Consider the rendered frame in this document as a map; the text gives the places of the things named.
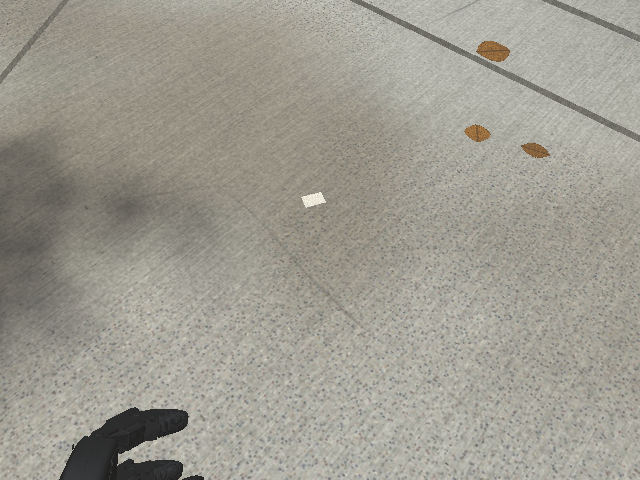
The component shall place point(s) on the robot left hand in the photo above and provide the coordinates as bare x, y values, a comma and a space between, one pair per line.
96, 457

